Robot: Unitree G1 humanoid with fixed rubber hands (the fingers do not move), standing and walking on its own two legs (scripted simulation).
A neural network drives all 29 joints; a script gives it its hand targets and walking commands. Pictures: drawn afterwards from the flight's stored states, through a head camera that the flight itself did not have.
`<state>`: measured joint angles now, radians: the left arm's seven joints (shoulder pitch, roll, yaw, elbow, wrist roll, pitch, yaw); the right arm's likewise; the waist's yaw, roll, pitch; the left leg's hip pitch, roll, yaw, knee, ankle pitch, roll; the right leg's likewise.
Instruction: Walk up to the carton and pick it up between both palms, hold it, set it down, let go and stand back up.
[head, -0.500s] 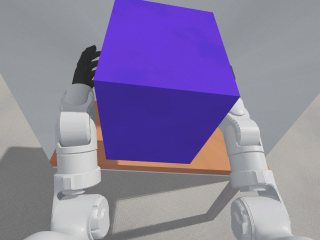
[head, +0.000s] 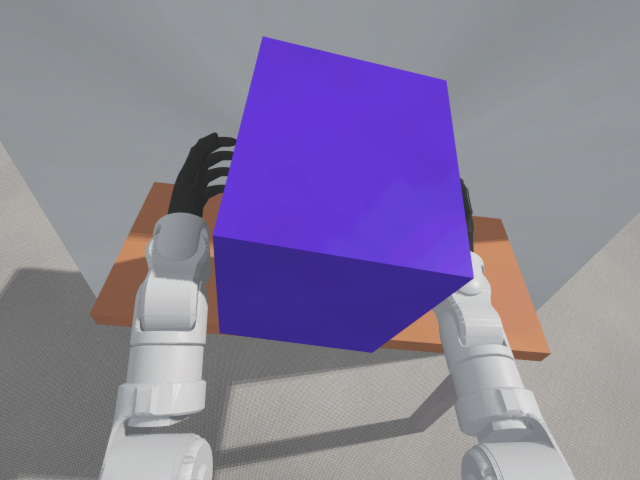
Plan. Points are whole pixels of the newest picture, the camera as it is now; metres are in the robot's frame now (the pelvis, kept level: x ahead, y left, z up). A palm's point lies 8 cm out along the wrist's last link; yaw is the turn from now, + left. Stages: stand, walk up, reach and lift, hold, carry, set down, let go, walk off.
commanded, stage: set down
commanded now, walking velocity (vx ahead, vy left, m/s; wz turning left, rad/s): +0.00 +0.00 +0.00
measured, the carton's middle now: (324, 216) +0.39 +0.01 +0.12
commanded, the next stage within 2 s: none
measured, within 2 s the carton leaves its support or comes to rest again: neither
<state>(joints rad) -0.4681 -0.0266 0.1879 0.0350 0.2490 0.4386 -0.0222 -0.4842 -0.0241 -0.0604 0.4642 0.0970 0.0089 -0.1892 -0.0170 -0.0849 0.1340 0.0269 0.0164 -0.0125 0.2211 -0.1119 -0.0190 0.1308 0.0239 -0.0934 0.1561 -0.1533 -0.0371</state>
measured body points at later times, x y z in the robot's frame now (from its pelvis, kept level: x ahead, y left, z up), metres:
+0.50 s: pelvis +0.00 +0.01 +0.00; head +0.00 +0.04 +0.45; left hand +0.39 +0.17 +0.14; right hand +0.39 -0.14 +0.12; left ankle +0.02 +0.13 -0.75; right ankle -0.03 -0.09 -0.75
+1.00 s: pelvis +0.01 +0.00 +0.00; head +0.02 +0.03 +0.45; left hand +0.41 +0.17 +0.11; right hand +0.41 -0.14 +0.11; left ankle +0.02 +0.13 -0.75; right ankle -0.03 -0.09 -0.75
